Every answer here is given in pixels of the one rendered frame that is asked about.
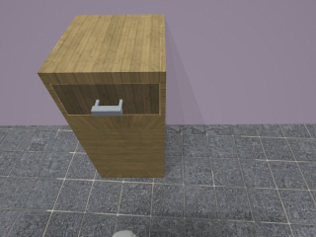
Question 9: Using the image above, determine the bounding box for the handle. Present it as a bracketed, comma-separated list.
[91, 99, 123, 117]

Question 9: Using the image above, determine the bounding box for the drawer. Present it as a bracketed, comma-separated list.
[51, 82, 160, 115]

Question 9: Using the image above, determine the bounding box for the cabinet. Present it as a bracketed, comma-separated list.
[38, 14, 167, 178]

